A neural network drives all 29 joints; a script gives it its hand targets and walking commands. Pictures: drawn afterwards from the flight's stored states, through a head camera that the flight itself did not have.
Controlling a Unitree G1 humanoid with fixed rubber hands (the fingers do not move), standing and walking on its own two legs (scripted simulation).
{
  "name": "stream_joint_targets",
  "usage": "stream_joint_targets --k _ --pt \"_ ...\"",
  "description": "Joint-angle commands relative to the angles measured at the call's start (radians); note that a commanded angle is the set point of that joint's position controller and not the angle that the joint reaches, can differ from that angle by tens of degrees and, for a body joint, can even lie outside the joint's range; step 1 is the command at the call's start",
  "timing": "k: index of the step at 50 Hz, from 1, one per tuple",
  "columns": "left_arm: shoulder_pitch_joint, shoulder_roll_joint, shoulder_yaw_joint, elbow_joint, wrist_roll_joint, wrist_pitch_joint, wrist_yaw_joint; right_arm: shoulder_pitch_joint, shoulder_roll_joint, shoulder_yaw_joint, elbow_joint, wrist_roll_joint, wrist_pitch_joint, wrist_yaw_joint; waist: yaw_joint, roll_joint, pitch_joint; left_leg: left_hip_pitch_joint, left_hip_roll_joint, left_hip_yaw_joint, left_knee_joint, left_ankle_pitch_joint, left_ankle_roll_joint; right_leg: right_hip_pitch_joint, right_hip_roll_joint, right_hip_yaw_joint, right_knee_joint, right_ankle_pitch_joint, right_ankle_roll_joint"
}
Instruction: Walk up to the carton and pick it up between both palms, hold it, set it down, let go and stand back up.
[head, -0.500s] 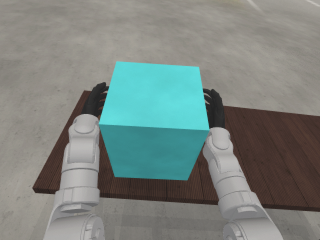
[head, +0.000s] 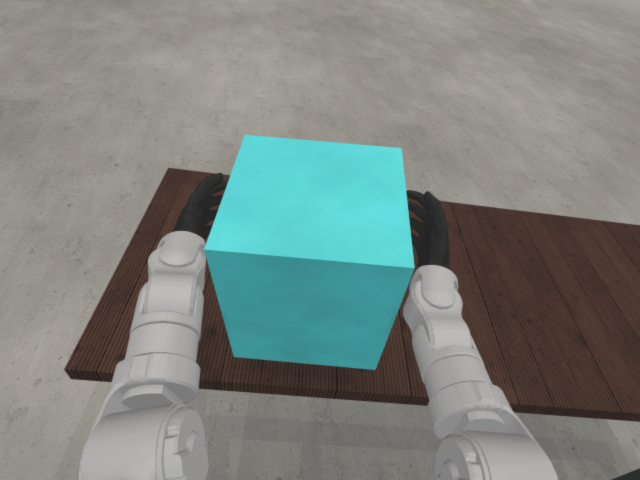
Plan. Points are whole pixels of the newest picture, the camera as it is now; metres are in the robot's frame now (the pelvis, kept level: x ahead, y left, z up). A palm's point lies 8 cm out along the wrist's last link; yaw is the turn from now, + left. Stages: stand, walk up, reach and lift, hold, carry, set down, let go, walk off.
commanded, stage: set down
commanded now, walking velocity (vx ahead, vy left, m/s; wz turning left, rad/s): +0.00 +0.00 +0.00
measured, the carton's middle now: (313, 258) +0.41 -0.01 +0.07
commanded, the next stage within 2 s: none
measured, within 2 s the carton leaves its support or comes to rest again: rests again in 1.38 s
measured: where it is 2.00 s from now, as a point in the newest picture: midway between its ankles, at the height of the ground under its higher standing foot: outside the picture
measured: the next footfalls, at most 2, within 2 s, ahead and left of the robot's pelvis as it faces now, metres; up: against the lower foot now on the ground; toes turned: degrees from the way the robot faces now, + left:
none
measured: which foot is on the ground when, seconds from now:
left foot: down 0.00-1.00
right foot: down 0.00-1.00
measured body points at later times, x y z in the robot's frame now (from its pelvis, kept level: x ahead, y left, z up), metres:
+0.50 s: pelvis +0.01 +0.01 +0.00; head +0.02 +0.04 +0.45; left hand +0.44 +0.14 +0.09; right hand +0.38 -0.16 +0.09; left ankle +0.01 +0.11 -0.75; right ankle -0.02 -0.13 -0.75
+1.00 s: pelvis +0.01 +0.00 +0.00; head +0.05 +0.04 +0.45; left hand +0.45 +0.14 +0.06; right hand +0.38 -0.16 +0.07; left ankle +0.01 +0.11 -0.75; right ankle -0.02 -0.13 -0.75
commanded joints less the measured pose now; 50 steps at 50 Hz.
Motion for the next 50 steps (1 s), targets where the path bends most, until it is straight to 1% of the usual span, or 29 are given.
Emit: stream_joint_targets --k 1,2,4,5,6,7,8,12,16,22,34,36,39,42,50 --pt "-0.546 -0.52 -0.319 -0.084 -0.063 -0.087 -0.109 -0.569 0.45 0.319 -0.138 -0.045 -0.058 0.127 -0.011 0.128 -0.456 0.176 -0.037 0.065 0.026 0.337 -0.046 0.047 0.058 -0.068 0.028 0.361 0.037" --pt "-0.549 -0.518 -0.319 -0.063 -0.063 -0.091 -0.11 -0.566 0.452 0.311 -0.13 -0.054 -0.058 0.125 -0.018 0.123 -0.449 0.17 -0.037 0.065 0.023 0.32 -0.045 0.041 0.056 -0.066 0.025 0.353 0.039" --pt "-0.552 -0.518 -0.307 -0.045 -0.058 -0.102 -0.112 -0.552 0.459 0.296 -0.106 -0.065 -0.057 0.123 -0.016 0.133 -0.438 0.156 -0.037 0.066 0.018 0.309 -0.045 0.043 0.054 -0.064 0.027 0.349 0.039" --pt "-0.555 -0.513 -0.336 -0.054 -0.062 -0.101 -0.113 -0.503 0.453 0.235 -0.055 -0.072 -0.057 0.113 -0.071 0.16 -0.435 0.169 -0.031 0.048 0.022 0.32 -0.062 0.001 0.057 -0.073 0.025 0.313 0.034" --pt "-0.551 -0.508 -0.318 -0.046 -0.059 -0.102 -0.115 -0.522 0.446 0.238 -0.075 -0.073 -0.06 0.116 -0.036 0.166 -0.436 0.185 -0.034 0.052 0.034 0.339 -0.062 -0.016 0.057 -0.072 0.017 0.304 0.029" --pt "-0.549 -0.51 -0.312 -0.029 -0.056 -0.103 -0.117 -0.528 0.448 0.239 -0.08 -0.078 -0.061 0.116 -0.044 0.151 -0.444 0.178 -0.033 0.051 0.035 0.344 -0.059 -0.007 0.06 -0.073 0.017 0.311 0.032" --pt "-0.548 -0.51 -0.303 -0.019 -0.053 -0.107 -0.119 -0.532 0.453 0.241 -0.08 -0.082 -0.063 0.116 -0.036 0.147 -0.446 0.166 -0.035 0.053 0.035 0.346 -0.056 0.003 0.059 -0.071 0.02 0.325 0.033" --pt "-0.548 -0.51 -0.273 0.025 -0.044 -0.122 -0.123 -0.548 0.47 0.244 -0.083 -0.101 -0.072 0.121 -0.024 0.122 -0.462 0.124 -0.036 0.057 0.025 0.336 -0.042 0.046 0.056 -0.062 0.032 0.377 0.039" --pt "-0.556 -0.503 -0.243 0.064 -0.034 -0.141 -0.126 -0.546 0.487 0.232 -0.068 -0.122 -0.079 0.125 -0.016 0.109 -0.463 0.088 -0.036 0.063 0.012 0.307 -0.029 0.071 0.05 -0.053 0.037 0.401 0.041" --pt "-0.58 -0.493 -0.213 0.112 -0.022 -0.173 -0.126 -0.54 0.51 0.196 -0.035 -0.157 -0.089 0.129 -0.013 0.112 -0.472 0.068 -0.034 0.07 0.004 0.288 -0.022 0.07 0.046 -0.047 0.04 0.403 0.04" --pt "-0.628 -0.494 -0.193 0.2 -0.016 -0.234 -0.122 -0.536 0.544 0.115 0.042 -0.217 -0.111 0.131 -0.024 0.144 -0.523 0.088 -0.023 0.069 0.029 0.345 -0.04 -0.014 0.055 -0.053 0.038 0.372 0.026" --pt "-0.641 -0.488 -0.186 0.218 -0.015 -0.239 -0.124 -0.538 0.551 0.101 0.051 -0.227 -0.109 0.13 -0.028 0.144 -0.526 0.077 -0.024 0.07 0.029 0.337 -0.039 -0.019 0.053 -0.051 0.039 0.371 0.027" --pt "-0.637 -0.499 -0.185 0.229 -0.012 -0.256 -0.119 -0.539 0.559 0.099 0.063 -0.235 -0.123 0.134 -0.021 0.157 -0.558 0.093 -0.02 0.068 0.043 0.391 -0.047 -0.032 0.059 -0.054 0.046 0.391 0.021" --pt "-0.621 -0.502 -0.181 0.248 -0.006 -0.273 -0.114 -0.528 0.563 0.1 0.082 -0.241 -0.138 0.136 -0.015 0.159 -0.556 0.098 -0.017 0.067 0.052 0.425 -0.049 -0.042 0.063 -0.054 0.045 0.398 0.017" --pt "-0.619 -0.504 -0.176 0.279 0.002 -0.316 -0.107 -0.519 0.58 0.098 0.12 -0.262 -0.179 0.13 -0.009 0.151 -0.568 0.05 -0.017 0.07 0.05 0.417 -0.042 -0.031 0.056 -0.044 0.051 0.432 0.016"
